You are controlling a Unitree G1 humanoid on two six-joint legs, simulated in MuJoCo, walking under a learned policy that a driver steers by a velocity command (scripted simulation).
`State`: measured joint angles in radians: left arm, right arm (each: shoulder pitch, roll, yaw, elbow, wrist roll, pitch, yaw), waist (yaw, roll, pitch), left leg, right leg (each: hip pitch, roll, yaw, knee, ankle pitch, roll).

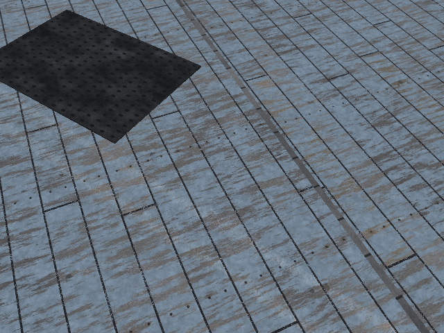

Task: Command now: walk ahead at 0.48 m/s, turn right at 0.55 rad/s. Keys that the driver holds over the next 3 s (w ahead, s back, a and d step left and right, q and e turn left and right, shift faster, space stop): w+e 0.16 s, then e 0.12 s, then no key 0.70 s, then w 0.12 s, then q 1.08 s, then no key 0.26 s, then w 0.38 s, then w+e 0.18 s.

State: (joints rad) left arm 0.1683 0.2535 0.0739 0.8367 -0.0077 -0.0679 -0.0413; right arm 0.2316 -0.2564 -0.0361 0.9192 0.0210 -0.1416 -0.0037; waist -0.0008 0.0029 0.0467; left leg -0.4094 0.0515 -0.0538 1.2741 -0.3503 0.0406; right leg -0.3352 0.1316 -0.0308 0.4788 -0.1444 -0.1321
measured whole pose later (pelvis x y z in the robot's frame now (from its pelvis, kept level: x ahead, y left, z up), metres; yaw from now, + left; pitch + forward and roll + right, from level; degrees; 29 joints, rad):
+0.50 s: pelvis +0.23 +0.05 +0.00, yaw -15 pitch +2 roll +0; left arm 0.27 0.30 0.06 0.76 -0.01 0.02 0.04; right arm 0.08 -0.23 -0.03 0.75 -0.03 -0.07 0.00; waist 0.02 -0.03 0.04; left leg -0.41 -0.02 0.00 0.47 -0.10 0.03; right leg -0.47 0.06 0.10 1.18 -0.52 0.04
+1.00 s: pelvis +0.29 +0.01 +0.00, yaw -16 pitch -1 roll +1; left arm 0.23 0.21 0.03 0.76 0.01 -0.01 0.02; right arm 0.20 -0.24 -0.03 0.90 -0.01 -0.02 -0.01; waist -0.02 -0.01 0.02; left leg -0.28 0.01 0.01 0.54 -0.25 -0.02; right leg -0.24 0.01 0.04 0.58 -0.33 0.00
